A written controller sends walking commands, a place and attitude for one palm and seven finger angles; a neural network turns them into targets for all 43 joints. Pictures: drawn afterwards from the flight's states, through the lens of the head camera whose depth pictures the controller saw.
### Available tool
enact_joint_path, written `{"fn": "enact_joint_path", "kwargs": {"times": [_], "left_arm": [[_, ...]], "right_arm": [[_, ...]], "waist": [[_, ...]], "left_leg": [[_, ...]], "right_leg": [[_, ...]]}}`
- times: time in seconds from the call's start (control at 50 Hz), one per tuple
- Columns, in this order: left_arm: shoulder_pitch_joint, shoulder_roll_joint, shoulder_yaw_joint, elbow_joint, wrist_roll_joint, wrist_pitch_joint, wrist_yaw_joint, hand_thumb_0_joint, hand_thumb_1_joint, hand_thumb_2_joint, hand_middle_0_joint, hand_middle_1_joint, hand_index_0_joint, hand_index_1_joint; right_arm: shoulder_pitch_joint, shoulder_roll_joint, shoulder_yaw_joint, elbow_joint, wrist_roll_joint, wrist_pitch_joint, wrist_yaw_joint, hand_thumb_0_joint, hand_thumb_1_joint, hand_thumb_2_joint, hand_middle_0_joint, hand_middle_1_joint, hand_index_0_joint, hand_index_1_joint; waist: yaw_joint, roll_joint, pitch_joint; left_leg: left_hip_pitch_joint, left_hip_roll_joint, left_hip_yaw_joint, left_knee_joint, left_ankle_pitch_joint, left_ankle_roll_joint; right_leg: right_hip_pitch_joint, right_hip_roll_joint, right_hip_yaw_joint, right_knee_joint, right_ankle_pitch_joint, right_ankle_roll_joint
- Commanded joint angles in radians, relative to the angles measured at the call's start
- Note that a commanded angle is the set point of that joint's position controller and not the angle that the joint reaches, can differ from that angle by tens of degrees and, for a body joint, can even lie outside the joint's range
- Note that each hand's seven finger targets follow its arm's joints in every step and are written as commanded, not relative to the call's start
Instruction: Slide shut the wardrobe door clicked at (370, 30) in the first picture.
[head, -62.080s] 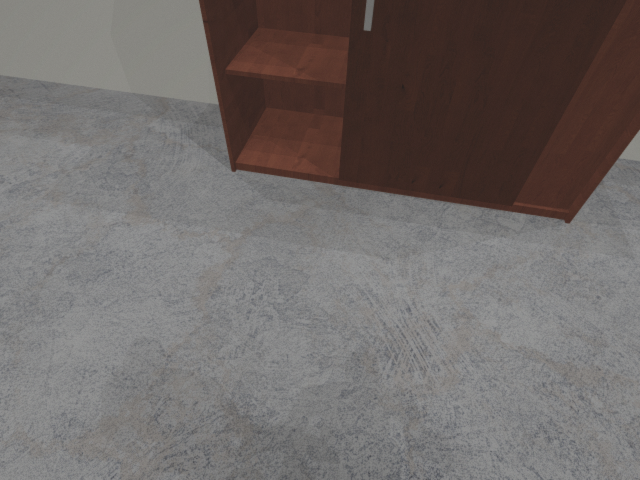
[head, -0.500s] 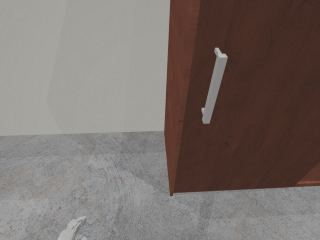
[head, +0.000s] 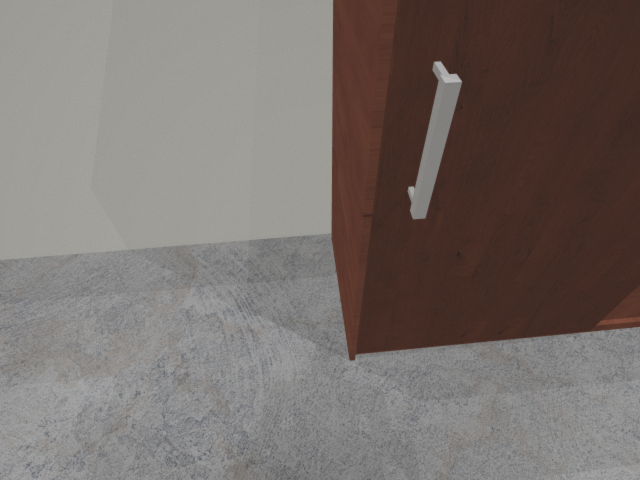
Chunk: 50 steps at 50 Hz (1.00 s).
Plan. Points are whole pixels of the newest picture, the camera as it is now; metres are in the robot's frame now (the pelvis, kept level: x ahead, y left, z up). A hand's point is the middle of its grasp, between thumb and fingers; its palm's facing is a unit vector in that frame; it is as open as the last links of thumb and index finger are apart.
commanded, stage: let the arm hang, fingers relaxed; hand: right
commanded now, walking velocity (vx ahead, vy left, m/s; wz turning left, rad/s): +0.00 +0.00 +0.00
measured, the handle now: (427, 148) +0.58 -0.13 +0.10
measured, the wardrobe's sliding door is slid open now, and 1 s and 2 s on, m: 0.00 0.00 0.00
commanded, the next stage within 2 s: look to check the result in 0.70 s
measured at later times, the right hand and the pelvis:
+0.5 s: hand out of the picture -0.02 -0.16 -0.18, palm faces +0.02 +0.99 -0.13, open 7.4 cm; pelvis +0.00 -0.01 +0.00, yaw +1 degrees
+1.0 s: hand out of the picture -0.01 -0.19 -0.18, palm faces +0.00 +0.98 -0.18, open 7.4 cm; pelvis +0.01 -0.02 +0.00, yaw +1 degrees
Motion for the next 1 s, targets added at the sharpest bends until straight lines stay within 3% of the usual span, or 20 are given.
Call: {"fn": "enact_joint_path", "kwargs": {"times": [0.0, 0.1, 0.22, 0.54, 0.6, 0.82, 0.86, 0.9, 0.98], "left_arm": [[0.025, 0.105, 0.034, -0.008, -0.003, -0.027, 0.020, 0.000, 0.900, 0.900, -0.200, -0.300, -0.200, -0.300], [0.093, 0.082, 0.032, 0.049, -0.006, -0.030, 0.029, 0.000, 0.900, 0.900, -0.200, -0.300, -0.200, -0.300], [0.132, 0.058, 0.032, 0.080, -0.005, -0.032, 0.033, 0.000, 0.900, 0.900, -0.200, -0.300, -0.200, -0.300], [0.133, 0.030, 0.037, 0.083, -0.007, -0.045, 0.039, 0.000, 0.900, 0.900, -0.200, -0.300, -0.200, -0.300], [0.122, 0.036, 0.038, 0.076, -0.010, -0.045, 0.038, 0.000, 0.900, 0.900, -0.200, -0.300, -0.200, -0.300], [0.102, 0.053, 0.037, 0.075, -0.011, -0.048, 0.036, 0.000, 0.900, 0.900, -0.200, -0.300, -0.200, -0.300], [0.103, 0.054, 0.036, 0.078, -0.011, -0.050, 0.037, 0.000, 0.900, 0.900, -0.200, -0.300, -0.200, -0.300], [0.094, 0.056, 0.034, 0.078, -0.015, -0.049, 0.037, 0.000, 0.900, 0.900, -0.200, -0.300, -0.200, -0.300], [0.086, 0.060, 0.032, 0.086, -0.012, -0.049, 0.037, 0.000, 0.900, 0.900, -0.200, -0.300, -0.200, -0.300]], "right_arm": [[0.033, -0.108, -0.014, 0.030, 0.000, -0.029, -0.008, 0.000, -0.900, -0.900, 0.200, 0.300, 0.200, 0.300], [0.072, -0.082, -0.009, 0.105, 0.002, -0.029, -0.010, 0.000, -0.900, -0.900, 0.200, 0.300, 0.200, 0.300], [0.116, -0.054, -0.007, 0.146, 0.000, -0.026, -0.014, 0.000, -0.900, -0.900, 0.200, 0.300, 0.200, 0.300], [0.146, -0.003, -0.011, 0.159, -0.007, -0.030, -0.020, 0.000, -0.900, -0.900, 0.200, 0.300, 0.200, 0.300], [0.157, -0.001, -0.010, 0.160, -0.007, -0.030, -0.020, 0.000, -0.900, -0.900, 0.200, 0.300, 0.200, 0.300], [0.137, -0.018, -0.005, 0.162, -0.006, -0.035, -0.020, 0.000, -0.900, -0.900, 0.200, 0.300, 0.200, 0.300], [0.131, -0.020, -0.005, 0.163, -0.005, -0.035, -0.020, 0.000, -0.900, -0.900, 0.200, 0.300, 0.200, 0.300], [0.139, -0.019, -0.005, 0.165, -0.005, -0.036, -0.021, 0.000, -0.900, -0.900, 0.200, 0.300, 0.200, 0.300], [0.129, -0.023, -0.003, 0.171, -0.005, -0.032, -0.021, 0.000, -0.900, -0.900, 0.200, 0.300, 0.200, 0.300]], "waist": [[-0.001, -0.067, -0.031], [-0.002, -0.002, 0.018], [-0.004, 0.020, 0.041], [-0.006, -0.059, 0.057], [-0.011, -0.044, 0.063], [-0.003, -0.014, 0.021], [0.000, -0.034, 0.006], [-0.007, -0.008, 0.013], [-0.004, -0.046, 0.028]], "left_leg": [[-0.036, 0.136, -0.174, -0.195, -0.123, 0.016], [-0.057, 0.126, -0.165, -0.201, -0.140, 0.012], [-0.081, 0.127, -0.164, -0.191, -0.157, 0.012], [-0.075, 0.110, -0.123, -0.125, -0.061, 0.004], [-0.074, 0.105, -0.118, -0.125, -0.069, 0.001], [-0.054, 0.118, -0.124, -0.128, -0.010, -0.005], [-0.041, 0.118, -0.125, -0.125, 0.015, -0.006], [-0.039, 0.117, -0.119, -0.132, 0.011, -0.008], [-0.039, 0.118, -0.119, -0.129, 0.013, -0.010]], "right_leg": [[0.049, -0.062, 0.077, -0.099, -0.077, -0.019], [0.045, -0.071, 0.077, -0.120, -0.069, -0.027], [0.035, -0.068, 0.069, -0.118, -0.073, -0.032], [-0.008, -0.083, 0.102, -0.153, -0.109, -0.043], [-0.009, -0.084, 0.106, -0.164, -0.142, -0.045], [0.046, -0.083, 0.099, -0.150, -0.054, -0.043], [0.060, -0.087, 0.099, -0.151, -0.022, -0.043], [0.067, -0.089, 0.093, -0.150, -0.022, -0.043], [0.060, -0.091, 0.101, -0.168, -0.036, -0.042]]}}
